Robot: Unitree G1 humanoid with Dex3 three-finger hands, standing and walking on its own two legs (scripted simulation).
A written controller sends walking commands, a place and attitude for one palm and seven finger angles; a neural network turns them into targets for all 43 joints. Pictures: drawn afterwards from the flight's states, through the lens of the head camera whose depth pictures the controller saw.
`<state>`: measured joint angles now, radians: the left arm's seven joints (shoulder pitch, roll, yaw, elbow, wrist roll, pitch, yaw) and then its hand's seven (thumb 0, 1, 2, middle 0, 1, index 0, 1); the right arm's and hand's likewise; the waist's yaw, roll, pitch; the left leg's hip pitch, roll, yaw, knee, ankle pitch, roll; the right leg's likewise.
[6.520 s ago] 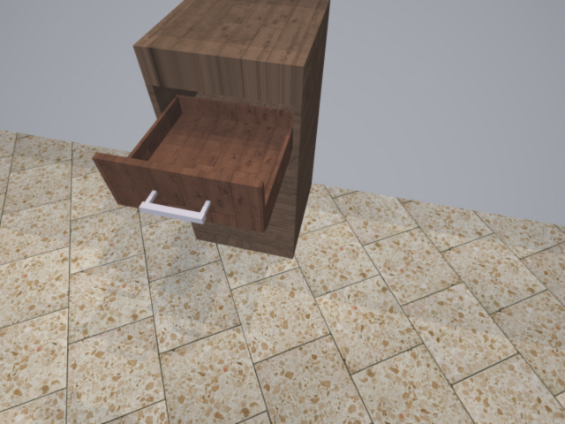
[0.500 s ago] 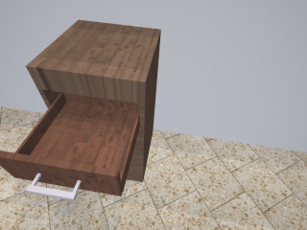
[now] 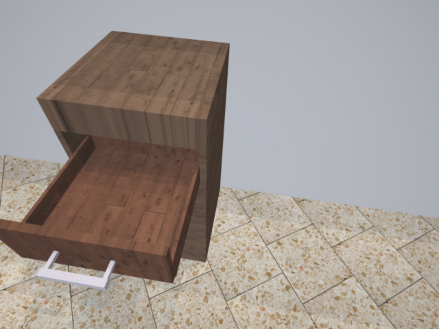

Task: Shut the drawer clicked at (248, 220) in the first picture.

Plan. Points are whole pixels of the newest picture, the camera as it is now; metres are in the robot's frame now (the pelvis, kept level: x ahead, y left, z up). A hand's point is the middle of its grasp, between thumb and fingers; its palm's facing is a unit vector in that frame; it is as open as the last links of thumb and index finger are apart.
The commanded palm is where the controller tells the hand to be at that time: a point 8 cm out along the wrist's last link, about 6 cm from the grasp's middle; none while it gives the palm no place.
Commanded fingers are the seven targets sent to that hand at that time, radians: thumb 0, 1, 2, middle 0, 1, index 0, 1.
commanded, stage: look again from close up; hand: left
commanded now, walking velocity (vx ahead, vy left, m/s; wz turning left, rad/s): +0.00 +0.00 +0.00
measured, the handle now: (78, 269) +0.25 +0.32 -0.11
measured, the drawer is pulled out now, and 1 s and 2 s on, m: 0.30 0.30 0.30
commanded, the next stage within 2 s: shuffle to correct the standing spot in 0.32 s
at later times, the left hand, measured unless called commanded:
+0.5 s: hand out of the picture -0.03 +0.14 -0.18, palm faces +0.02 -0.99 -0.15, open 7.4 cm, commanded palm none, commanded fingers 0.00 0.90 0.90 -0.20 -0.30 -0.20 -0.30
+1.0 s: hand out of the picture -0.01 +0.23 -0.18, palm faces -0.01 -0.96 -0.26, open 7.4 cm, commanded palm none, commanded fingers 0.00 0.90 0.90 -0.20 -0.30 -0.20 -0.30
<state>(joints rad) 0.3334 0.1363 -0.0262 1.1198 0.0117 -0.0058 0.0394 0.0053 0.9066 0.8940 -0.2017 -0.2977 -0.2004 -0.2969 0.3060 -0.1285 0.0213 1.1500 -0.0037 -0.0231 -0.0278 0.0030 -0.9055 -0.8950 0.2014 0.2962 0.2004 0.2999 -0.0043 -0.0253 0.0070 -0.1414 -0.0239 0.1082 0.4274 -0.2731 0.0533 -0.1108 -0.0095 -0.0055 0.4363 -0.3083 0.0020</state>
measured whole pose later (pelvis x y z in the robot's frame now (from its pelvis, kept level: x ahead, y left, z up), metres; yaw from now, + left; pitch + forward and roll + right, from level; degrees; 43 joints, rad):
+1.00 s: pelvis -0.04 +0.03 -0.01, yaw -4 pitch +0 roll +0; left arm 0.28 0.21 0.04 1.00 0.02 0.04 0.05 0.01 0.90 0.89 -0.20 -0.30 -0.20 -0.30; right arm 0.26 -0.20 -0.04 0.97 -0.02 0.04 0.00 0.00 -0.91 -0.90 0.20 0.30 0.20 0.30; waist 0.02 -0.02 0.04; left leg -0.26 -0.04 0.19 0.54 -0.29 0.11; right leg -0.31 -0.03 0.05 0.69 -0.40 -0.02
